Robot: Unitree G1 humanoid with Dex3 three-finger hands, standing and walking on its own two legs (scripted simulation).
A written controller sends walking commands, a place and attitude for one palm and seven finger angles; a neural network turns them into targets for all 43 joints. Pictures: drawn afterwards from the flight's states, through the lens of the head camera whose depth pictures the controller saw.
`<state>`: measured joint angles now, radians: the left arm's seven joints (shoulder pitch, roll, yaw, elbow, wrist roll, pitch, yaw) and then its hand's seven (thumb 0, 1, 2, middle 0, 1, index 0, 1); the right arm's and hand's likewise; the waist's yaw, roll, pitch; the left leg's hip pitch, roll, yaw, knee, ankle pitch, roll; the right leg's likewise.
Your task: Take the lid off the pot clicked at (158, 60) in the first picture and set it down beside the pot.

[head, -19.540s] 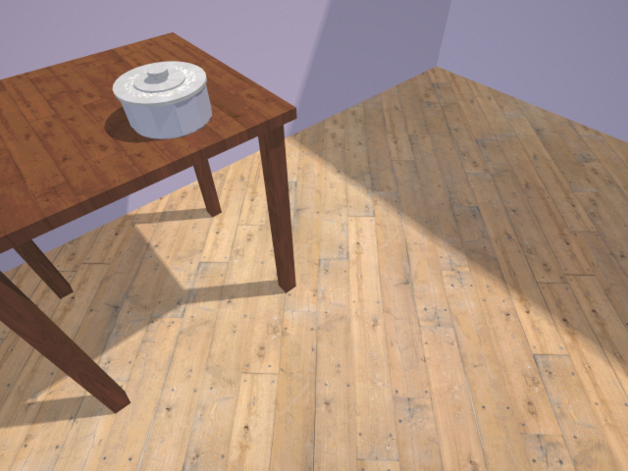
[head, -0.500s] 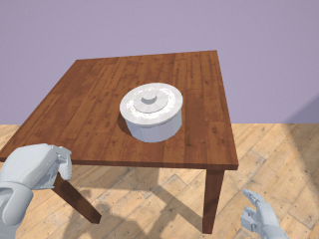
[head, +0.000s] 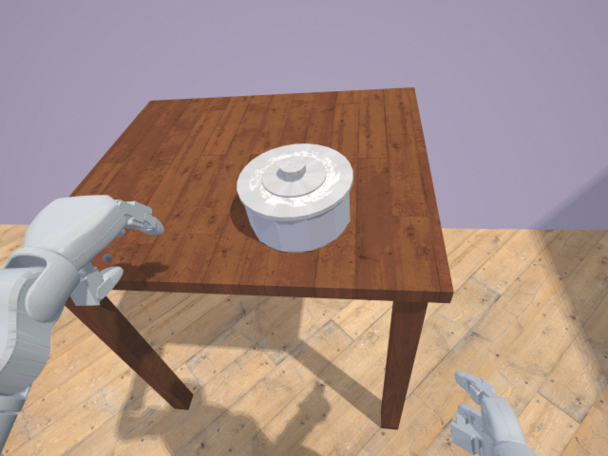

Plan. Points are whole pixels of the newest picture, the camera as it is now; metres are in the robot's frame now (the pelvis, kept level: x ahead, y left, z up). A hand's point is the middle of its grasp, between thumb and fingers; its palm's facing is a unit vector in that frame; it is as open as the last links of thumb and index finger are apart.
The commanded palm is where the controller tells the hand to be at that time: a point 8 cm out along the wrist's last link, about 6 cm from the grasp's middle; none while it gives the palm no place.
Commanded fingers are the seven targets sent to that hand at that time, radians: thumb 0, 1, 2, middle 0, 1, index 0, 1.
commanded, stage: reach forward and open the fingers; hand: left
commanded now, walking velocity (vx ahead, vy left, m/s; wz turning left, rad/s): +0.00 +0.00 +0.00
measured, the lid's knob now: (292, 167) +0.53 +0.08 +0.11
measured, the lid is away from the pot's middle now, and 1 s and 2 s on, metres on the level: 0.00 0.00 0.00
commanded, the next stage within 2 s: move the open hand above the knob in 0.20 s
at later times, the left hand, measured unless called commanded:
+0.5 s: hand (155, 222) +0.33 +0.22 +0.18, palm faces -0.08 +0.05 -1.00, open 9.8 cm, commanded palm +0.31 +0.22 +0.24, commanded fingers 0.00 -0.31 1.54 -0.87 -0.08 -0.87 -0.08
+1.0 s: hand (219, 204) +0.39 +0.16 +0.16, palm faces -0.16 -0.08 -0.98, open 9.8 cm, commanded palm +0.38 +0.17 +0.24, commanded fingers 0.00 -0.31 1.54 -0.87 -0.08 -0.87 -0.08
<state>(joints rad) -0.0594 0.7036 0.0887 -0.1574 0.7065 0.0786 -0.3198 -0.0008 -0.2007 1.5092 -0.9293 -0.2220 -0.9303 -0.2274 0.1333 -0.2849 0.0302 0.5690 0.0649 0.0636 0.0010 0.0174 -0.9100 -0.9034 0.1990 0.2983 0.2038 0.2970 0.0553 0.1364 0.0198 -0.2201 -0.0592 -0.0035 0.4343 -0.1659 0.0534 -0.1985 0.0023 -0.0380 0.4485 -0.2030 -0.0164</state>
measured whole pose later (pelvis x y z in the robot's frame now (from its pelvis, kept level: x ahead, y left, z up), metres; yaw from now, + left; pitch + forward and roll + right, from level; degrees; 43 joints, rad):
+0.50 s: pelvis +0.00 +0.01 +0.00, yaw +0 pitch -2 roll +0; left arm -0.34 0.67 -0.11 -0.05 0.78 0.10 -0.37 0.00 -0.31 1.54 -0.89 -0.08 -0.89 -0.08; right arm 0.10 -0.28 0.04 0.58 0.06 0.05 -0.01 0.02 -0.91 -0.90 0.20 0.30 0.20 0.30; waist 0.05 0.12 0.03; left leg -0.23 -0.08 0.00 0.44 -0.17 0.07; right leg -0.22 -0.02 -0.03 0.48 -0.22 -0.01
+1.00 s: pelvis +0.03 +0.00 +0.00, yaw +0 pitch +0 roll +1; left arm -0.47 0.51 -0.22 0.07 0.79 0.28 -0.38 0.00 -0.31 1.54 -0.88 -0.08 -0.87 -0.08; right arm 0.11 -0.30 0.04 0.56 0.09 0.14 0.05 0.02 -0.91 -0.90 0.20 0.30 0.20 0.30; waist 0.02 0.14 -0.02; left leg -0.24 -0.07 0.00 0.44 -0.21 0.05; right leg -0.24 -0.01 -0.03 0.49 -0.26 -0.02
